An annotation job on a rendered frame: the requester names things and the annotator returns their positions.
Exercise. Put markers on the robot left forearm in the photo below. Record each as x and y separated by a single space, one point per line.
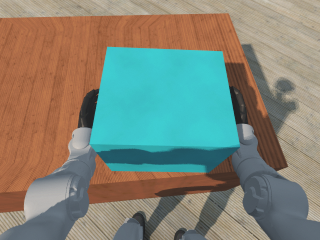
81 160

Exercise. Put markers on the robot right forearm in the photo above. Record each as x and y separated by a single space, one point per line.
246 160

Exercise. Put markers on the right robot shin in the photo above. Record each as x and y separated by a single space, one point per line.
190 231

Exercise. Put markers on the left robot upper arm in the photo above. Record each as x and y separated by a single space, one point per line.
53 205

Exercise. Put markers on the robot right hand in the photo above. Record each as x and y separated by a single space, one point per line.
239 107

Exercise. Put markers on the robot left thigh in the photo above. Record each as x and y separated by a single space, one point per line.
129 231

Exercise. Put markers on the robot left hand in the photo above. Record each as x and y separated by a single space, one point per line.
88 109

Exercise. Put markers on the right robot upper arm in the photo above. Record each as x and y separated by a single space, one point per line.
280 207

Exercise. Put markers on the carton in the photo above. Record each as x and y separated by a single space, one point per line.
164 110

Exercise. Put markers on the pedestal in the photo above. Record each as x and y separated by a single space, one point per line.
49 64

